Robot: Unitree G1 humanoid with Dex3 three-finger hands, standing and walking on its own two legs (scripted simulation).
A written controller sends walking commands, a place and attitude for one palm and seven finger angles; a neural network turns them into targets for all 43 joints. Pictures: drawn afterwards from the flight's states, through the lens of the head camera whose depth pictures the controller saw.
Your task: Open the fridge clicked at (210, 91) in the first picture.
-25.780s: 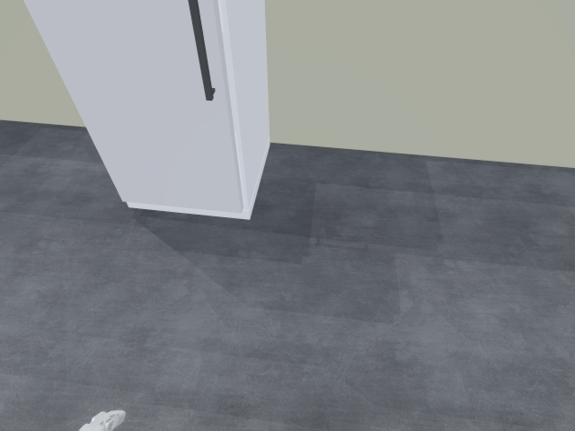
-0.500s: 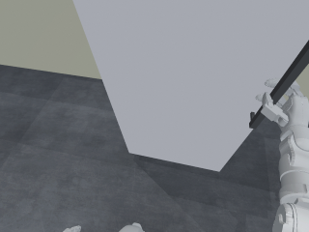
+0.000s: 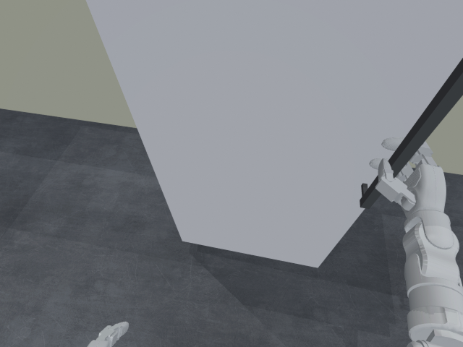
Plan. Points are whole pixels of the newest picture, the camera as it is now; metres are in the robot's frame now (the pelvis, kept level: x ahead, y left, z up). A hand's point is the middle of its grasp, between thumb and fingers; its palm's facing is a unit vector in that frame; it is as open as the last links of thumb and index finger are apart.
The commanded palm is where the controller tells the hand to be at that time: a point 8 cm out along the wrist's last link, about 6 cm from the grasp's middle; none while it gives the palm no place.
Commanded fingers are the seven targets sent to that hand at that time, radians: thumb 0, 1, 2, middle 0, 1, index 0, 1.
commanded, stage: pull the door a little, standing still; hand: right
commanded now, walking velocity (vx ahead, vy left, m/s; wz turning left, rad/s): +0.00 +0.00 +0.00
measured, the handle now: (408, 136) +0.47 -0.23 +0.13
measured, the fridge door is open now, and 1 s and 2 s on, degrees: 0 15 64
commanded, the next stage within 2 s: walk backward, drawing the door open in 0.22 s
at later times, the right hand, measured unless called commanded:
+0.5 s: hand (383, 230) +0.32 -0.18 +0.07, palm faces +0.04 +0.99 -0.11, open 6.0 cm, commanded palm +0.28 -0.24 +0.06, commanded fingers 0.00 -0.90 -0.90 0.45 1.40 0.45 1.40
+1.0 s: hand (363, 244) +0.29 -0.15 +0.07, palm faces +0.41 +0.91 -0.10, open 5.5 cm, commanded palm +0.24 -0.19 +0.06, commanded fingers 0.00 -0.90 -0.90 0.45 1.40 0.45 1.40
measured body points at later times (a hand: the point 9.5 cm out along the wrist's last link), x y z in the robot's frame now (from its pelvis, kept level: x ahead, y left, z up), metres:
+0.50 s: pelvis +0.09 -0.04 +0.01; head +0.15 -0.05 +0.46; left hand +0.25 +0.22 -0.07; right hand +0.31 -0.24 +0.08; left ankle -0.02 +0.11 -0.69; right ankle +0.05 -0.12 -0.69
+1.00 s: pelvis +0.12 +0.02 -0.01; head +0.13 +0.05 +0.44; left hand +0.37 +0.15 -0.09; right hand +0.26 -0.20 +0.07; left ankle +0.28 +0.00 -0.71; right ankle +0.06 -0.09 -0.67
